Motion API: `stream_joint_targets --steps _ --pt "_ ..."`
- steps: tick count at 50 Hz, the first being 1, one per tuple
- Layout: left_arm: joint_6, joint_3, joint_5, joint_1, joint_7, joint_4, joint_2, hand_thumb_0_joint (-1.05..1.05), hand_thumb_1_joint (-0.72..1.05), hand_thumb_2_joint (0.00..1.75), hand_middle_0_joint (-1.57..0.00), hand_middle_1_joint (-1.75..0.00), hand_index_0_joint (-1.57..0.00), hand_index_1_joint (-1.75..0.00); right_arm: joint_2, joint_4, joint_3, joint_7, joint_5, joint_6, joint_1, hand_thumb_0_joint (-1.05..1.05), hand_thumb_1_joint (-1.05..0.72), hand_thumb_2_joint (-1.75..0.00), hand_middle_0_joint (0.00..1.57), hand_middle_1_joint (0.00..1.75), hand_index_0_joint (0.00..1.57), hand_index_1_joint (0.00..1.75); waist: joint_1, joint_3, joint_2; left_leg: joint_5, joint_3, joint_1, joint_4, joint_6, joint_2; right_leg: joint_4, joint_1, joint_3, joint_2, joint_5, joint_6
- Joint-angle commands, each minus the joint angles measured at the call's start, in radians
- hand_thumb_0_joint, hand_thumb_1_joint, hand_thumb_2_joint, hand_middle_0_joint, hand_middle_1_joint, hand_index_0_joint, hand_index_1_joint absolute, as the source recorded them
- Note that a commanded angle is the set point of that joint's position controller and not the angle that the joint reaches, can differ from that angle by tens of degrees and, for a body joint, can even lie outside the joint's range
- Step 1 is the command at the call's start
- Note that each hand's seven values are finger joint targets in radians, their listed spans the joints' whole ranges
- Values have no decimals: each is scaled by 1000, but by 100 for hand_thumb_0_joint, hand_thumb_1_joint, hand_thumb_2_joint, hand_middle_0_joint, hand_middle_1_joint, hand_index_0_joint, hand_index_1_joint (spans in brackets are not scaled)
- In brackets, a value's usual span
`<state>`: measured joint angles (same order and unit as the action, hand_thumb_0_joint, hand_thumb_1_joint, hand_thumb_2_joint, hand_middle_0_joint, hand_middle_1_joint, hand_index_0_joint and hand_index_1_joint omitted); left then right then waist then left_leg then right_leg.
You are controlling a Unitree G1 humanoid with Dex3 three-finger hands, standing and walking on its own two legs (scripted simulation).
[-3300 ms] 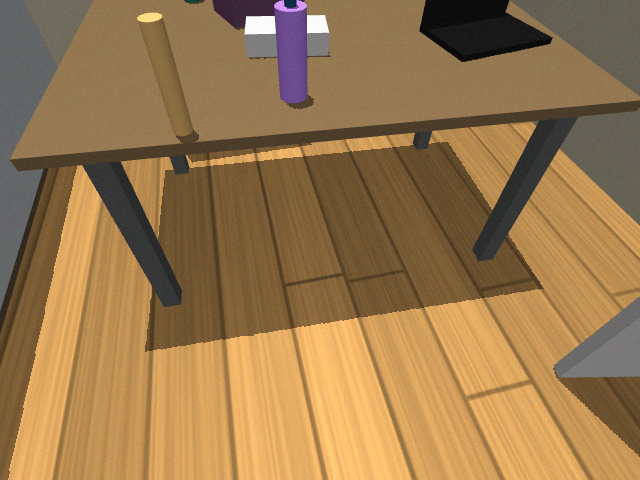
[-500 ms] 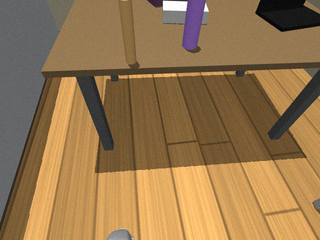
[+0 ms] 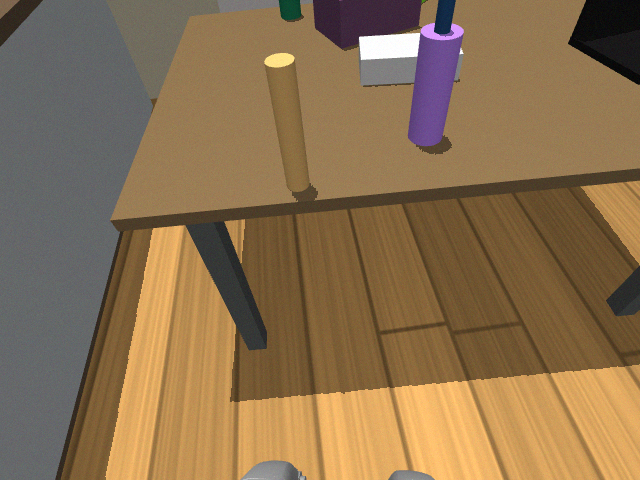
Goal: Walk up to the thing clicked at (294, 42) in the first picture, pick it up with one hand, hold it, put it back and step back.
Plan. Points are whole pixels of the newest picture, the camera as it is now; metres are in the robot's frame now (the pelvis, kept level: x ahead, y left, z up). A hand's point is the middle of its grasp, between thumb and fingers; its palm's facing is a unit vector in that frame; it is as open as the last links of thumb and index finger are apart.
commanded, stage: walk up
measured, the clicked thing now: (435, 70) +0.72 -0.21 +0.13
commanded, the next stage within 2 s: stand in 1.72 s
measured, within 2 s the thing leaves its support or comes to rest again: neither
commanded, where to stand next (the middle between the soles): +0.10 +0.03 m, yaw -3 degrees
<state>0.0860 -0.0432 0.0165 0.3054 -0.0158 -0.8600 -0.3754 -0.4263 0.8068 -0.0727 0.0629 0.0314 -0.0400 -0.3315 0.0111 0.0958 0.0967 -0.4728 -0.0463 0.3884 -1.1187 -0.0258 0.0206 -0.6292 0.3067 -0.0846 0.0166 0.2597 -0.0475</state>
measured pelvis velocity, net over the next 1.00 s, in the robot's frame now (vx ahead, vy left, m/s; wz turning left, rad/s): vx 0.05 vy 0.06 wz -0.04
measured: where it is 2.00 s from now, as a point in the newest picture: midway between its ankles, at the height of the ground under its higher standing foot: outside the picture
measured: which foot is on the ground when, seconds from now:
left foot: up 0.00-0.22, down 0.24-1.00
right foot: down 0.00-0.26, up 0.28-0.54, down 0.56-1.00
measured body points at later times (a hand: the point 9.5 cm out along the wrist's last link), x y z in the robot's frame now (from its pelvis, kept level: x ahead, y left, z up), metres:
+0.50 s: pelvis +0.06 +0.07 -0.01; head +0.11 +0.10 +0.44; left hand +0.15 +0.38 -0.14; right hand +0.18 -0.23 -0.10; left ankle +0.11 +0.20 -0.72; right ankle +0.04 -0.08 -0.70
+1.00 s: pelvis +0.05 +0.06 +0.01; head +0.06 +0.06 +0.45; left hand +0.16 +0.36 -0.12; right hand +0.09 -0.26 -0.12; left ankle +0.11 +0.20 -0.72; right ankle +0.04 -0.07 -0.72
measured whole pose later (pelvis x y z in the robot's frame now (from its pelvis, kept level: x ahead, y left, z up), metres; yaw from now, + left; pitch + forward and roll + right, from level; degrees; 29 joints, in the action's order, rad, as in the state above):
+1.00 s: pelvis +0.05 +0.06 +0.01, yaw -2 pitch -3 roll +0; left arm -0.02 -0.02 0.01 0.13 0.03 -1.00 -0.37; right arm -0.39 1.05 0.00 0.00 0.02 0.02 -0.19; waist -0.01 0.08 -0.01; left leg -0.22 0.01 0.30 -0.56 0.03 -0.05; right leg -0.60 0.22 0.01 0.02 0.33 0.01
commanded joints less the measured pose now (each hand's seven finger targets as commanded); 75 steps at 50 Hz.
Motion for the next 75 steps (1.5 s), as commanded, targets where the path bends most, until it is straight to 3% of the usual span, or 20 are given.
stream_joint_targets --steps 1,8,10,11,12,13,14,15,18,25,28,30,31,33,34,36,38,42,59,75 --pt "35 -86 -1 19 -19 79 -284 0 90 90 -20 -30 -20 -30 -170 -38 -60 -12 -14 21 -100 0 -90 -90 20 30 20 30 -19 29 -207 115 -93 144 3 18 -56 354 -14 304 238 35 -130" --pt "-2 -69 8 -21 1 93 -273 0 90 90 -20 -30 -20 -30 -134 -23 -39 -37 -25 51 24 0 -90 -90 20 30 20 30 14 -68 -326 167 66 -64 392 50 -44 130 -6 108 192 -404 -140" --pt "-25 -61 -6 -35 1 95 -272 0 90 90 -20 -30 -20 -30 -130 -1 -38 -53 -25 69 -7 0 -90 -90 20 30 20 30 -17 -122 -273 334 117 -170 540 31 -6 -17 -6 86 176 -462 -113" --pt "-37 -50 -15 -35 0 96 -242 0 90 90 -20 -30 -20 -30 -146 16 -43 -63 -19 80 -32 0 -90 -90 20 30 20 30 -32 -137 -215 410 108 -217 611 16 -3 -117 10 78 145 -391 -82" --pt "-47 -35 -20 -13 0 98 -190 0 90 90 -20 -30 -20 -30 -202 22 -54 -71 -11 90 -46 0 -90 -90 20 30 20 30 -36 -172 -73 517 -38 -255 649 -11 -116 -226 48 69 102 -206 -39" --pt "-59 -19 -35 21 -1 100 -134 0 90 90 -20 -30 -20 -30 -266 -1 -56 -77 -1 101 -5 0 -90 -90 20 30 20 30 -6 -186 117 640 -375 -274 691 -87 -330 -324 150 83 -14 159 21" --pt "-83 -33 -37 19 -12 64 -209 0 90 90 -20 -30 -20 -30 -293 -8 -56 -77 -24 98 43 0 -90 -90 20 30 20 30 -13 -212 63 575 -441 -213 691 -224 -404 -375 91 160 -3 357 14" --pt "-91 -35 -32 -1 -16 39 -235 0 90 90 -20 -30 -20 -30 -289 -3 -57 -80 -27 92 93 0 -90 -90 20 30 20 30 -2 -169 72 492 -445 -144 698 -255 -403 -388 72 171 31 357 15" --pt "-90 -44 -34 -11 -5 13 -231 0 90 90 -20 -30 -20 -30 -234 -8 -33 -93 -14 93 145 0 -90 -90 20 30 20 30 12 -121 94 610 -207 -160 623 -170 -286 -335 119 179 28 293 7" --pt "-92 -44 -14 -51 3 -20 -204 0 90 90 -20 -30 -20 -30 -244 0 -33 -103 -24 85 137 0 -90 -90 20 30 20 30 -10 -186 123 827 -191 -245 545 -180 -308 -136 38 87 1 238 28" --pt "-81 -58 6 -24 5 -52 -220 0 90 90 -20 -30 -20 -30 -216 -11 -24 -98 -33 71 212 0 -90 -90 20 30 20 30 34 -169 38 550 -116 -55 478 -93 -240 116 -160 108 13 -38 -5" --pt "-66 -73 12 -98 7 -20 -307 0 90 90 -20 -30 -20 -30 -129 -20 3 -97 -46 70 241 0 -90 -90 20 30 20 30 9 -118 -182 224 40 55 346 4 -57 197 -111 418 222 -136 -123" --pt "-68 -67 9 -169 15 -2 -323 0 90 90 -20 -30 -20 -30 -155 9 -11 -103 -42 65 222 0 -90 -90 20 30 20 30 -7 -120 -237 -19 61 -75 297 5 -45 200 30 461 301 -137 -200" --pt "-74 -49 5 -235 21 12 -250 0 90 90 -20 -30 -20 -30 -165 56 -14 -93 -33 79 165 0 -90 -90 20 30 20 30 -57 -97 -210 77 33 -188 470 -8 -61 141 98 308 209 -129 -119" --pt "-75 -47 4 -241 21 16 -241 0 90 90 -20 -30 -20 -30 -189 67 -19 -90 -33 86 165 0 -90 -90 20 30 20 30 -54 -95 -179 269 14 -186 518 -17 -91 98 69 222 142 -146 -62" --pt "-83 -46 5 -205 24 -4 -225 0 90 90 -20 -30 -20 -30 -213 74 -20 -89 -26 92 185 0 -90 -90 20 30 20 30 -19 -115 -155 302 -145 -153 588 -85 -192 19 39 178 67 -65 -11" --pt "-86 -47 6 -150 29 -24 -228 0 90 90 -20 -30 -20 -30 -222 74 -12 -86 -19 93 223 0 -90 -90 20 30 20 30 12 -113 -163 167 -153 -69 602 -98 -202 84 -23 201 65 107 -25" --pt "-81 -47 0 -237 35 -25 -241 0 90 90 -20 -30 -20 -30 -175 120 4 -77 -16 89 217 0 -90 -90 20 30 20 30 -25 -37 -167 95 -13 -113 602 -5 -75 212 71 287 137 177 -61" --pt "-91 -31 -14 -235 32 -118 -204 0 90 90 -20 -30 -20 -30 -177 208 27 -85 -23 102 236 0 -90 -90 20 30 20 30 -1 -154 -83 431 -38 -199 712 -18 -157 226 -155 174 91 -131 -7" --pt "-89 -22 -10 -262 32 -171 -191 0 90 90 -20 -30 -20 -30 -156 234 28 -81 -22 90 296 0 -90 -90 20 30 20 30 -12 -121 -111 394 -19 -253 772 2 -148 331 -139 172 101 -120 15"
